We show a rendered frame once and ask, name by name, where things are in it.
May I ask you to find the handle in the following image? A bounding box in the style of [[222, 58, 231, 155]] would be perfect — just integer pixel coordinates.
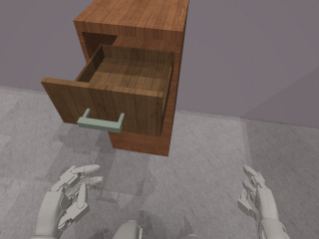
[[77, 108, 125, 133]]

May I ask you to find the drawer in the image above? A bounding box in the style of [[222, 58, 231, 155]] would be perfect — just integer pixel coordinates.
[[41, 44, 175, 137]]

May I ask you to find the robot left hand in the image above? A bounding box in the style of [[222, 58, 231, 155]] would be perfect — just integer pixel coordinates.
[[34, 164, 104, 239]]

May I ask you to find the robot right hand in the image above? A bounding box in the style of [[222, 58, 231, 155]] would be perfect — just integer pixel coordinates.
[[237, 165, 280, 223]]

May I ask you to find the cabinet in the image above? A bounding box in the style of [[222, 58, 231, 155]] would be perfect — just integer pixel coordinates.
[[73, 0, 189, 157]]

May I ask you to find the robot right forearm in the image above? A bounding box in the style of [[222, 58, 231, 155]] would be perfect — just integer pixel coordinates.
[[258, 218, 290, 239]]

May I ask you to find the left robot thigh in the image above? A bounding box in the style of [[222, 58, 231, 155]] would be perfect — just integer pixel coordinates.
[[112, 223, 144, 239]]

